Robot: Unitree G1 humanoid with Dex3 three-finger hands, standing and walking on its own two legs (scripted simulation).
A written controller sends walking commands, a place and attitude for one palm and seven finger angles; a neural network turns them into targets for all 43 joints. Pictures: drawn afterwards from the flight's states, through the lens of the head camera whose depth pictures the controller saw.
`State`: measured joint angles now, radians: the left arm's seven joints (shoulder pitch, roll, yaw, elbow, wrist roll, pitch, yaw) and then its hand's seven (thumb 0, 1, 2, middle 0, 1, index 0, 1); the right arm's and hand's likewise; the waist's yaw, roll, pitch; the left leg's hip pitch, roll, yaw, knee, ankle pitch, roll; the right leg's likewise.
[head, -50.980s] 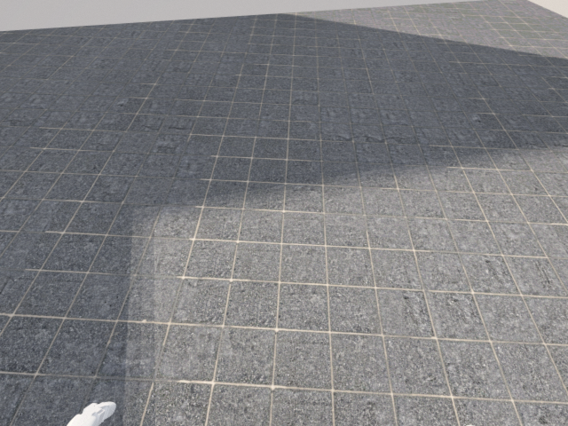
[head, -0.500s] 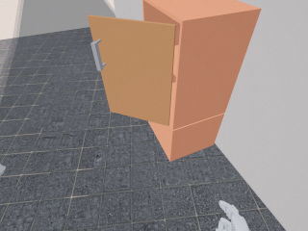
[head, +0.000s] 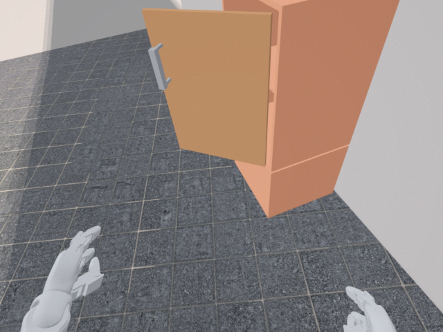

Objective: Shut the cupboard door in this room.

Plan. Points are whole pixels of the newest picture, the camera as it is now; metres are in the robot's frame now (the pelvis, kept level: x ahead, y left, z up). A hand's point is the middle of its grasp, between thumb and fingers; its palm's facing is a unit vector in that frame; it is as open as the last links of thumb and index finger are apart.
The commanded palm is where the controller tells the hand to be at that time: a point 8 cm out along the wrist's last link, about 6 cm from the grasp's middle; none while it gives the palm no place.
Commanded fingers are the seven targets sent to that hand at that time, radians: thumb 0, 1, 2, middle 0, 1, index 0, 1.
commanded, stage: let the arm hang, fingers relaxed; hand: left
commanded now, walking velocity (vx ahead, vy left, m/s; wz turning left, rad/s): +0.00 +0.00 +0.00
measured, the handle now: (161, 66) +0.92 +0.25 +0.06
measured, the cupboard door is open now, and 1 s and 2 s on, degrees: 47 47 47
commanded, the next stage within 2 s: look to check the result in 0.94 s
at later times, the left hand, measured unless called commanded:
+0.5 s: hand out of the picture -0.08 +0.20 -0.16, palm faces +0.03 -0.97 -0.23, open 7.3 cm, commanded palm none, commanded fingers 0.00 0.90 0.90 -0.20 -0.30 -0.20 -0.30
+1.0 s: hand out of the picture +0.01 +0.17 -0.16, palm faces +0.00 -0.98 -0.18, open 7.4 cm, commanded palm none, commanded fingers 0.00 0.90 0.90 -0.20 -0.30 -0.20 -0.30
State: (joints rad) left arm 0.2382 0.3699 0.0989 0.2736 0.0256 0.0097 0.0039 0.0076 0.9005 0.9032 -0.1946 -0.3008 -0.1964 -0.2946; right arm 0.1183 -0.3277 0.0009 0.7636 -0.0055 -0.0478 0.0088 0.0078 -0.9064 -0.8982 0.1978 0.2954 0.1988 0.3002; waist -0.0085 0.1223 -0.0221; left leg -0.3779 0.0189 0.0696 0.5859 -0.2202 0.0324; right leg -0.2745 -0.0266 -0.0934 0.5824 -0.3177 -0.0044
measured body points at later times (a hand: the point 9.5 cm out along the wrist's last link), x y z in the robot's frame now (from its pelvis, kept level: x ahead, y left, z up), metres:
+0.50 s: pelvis -0.01 +0.00 +0.01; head +0.00 +0.00 +0.46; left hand -0.08 +0.25 -0.14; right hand -0.02 -0.23 -0.15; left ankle +0.05 +0.10 -0.73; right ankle -0.01 -0.12 -0.73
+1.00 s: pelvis +0.01 +0.00 +0.01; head +0.00 +0.00 +0.46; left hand +0.01 +0.22 -0.15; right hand -0.01 -0.22 -0.15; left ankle +0.06 +0.10 -0.73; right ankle -0.01 -0.12 -0.73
